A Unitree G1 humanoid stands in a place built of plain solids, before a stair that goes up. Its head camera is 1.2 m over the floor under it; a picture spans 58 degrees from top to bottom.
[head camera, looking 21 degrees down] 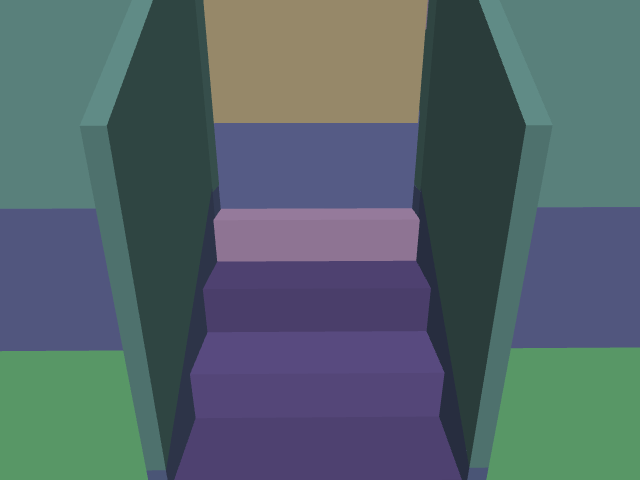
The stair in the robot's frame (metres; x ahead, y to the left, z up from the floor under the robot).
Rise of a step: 0.17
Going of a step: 0.23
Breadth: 0.79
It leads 1 degrees to the left of straight ahead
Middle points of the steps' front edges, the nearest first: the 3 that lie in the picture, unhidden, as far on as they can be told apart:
1.09 0.01 0.34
1.32 0.01 0.51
1.55 0.01 0.69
